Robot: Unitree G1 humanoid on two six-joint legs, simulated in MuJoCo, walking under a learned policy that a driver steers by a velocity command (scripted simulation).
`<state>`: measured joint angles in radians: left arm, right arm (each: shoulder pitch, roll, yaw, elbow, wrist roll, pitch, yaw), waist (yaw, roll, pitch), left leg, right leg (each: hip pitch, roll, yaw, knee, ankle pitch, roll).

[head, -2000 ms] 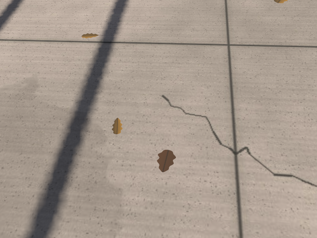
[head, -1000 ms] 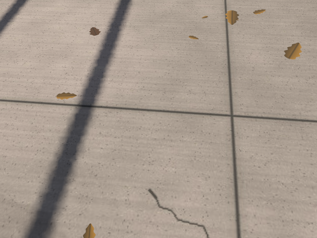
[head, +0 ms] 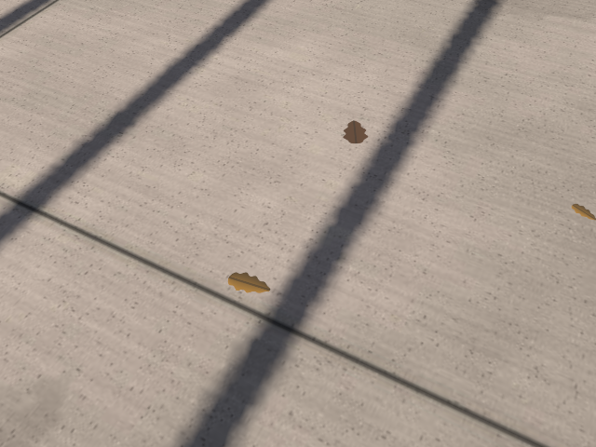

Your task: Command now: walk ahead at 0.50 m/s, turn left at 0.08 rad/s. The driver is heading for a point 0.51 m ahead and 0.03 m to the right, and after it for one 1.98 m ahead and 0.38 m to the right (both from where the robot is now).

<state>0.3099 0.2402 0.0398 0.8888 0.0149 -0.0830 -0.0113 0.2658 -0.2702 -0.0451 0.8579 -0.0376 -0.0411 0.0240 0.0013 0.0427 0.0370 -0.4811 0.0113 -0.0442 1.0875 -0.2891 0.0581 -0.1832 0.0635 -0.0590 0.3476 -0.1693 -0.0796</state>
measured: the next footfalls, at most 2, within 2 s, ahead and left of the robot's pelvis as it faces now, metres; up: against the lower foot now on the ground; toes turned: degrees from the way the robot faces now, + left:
left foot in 0.32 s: +0.33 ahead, +0.12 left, +0.00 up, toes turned +3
right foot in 0.88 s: +0.60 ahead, -0.06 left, +0.00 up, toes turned -16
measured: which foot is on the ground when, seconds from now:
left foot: up 0.00-0.30, down 0.32-0.90, up 0.92-1.00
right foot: down 0.00-0.32, up 0.34-0.86, down 0.88-1.00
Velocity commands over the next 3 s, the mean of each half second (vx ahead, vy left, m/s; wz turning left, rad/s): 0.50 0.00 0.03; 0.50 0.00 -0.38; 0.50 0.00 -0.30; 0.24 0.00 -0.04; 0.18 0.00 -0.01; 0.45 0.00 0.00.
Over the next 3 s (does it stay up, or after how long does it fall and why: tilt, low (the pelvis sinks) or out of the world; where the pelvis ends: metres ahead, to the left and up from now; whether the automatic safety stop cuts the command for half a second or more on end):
stays up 1.25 -0.21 -0.03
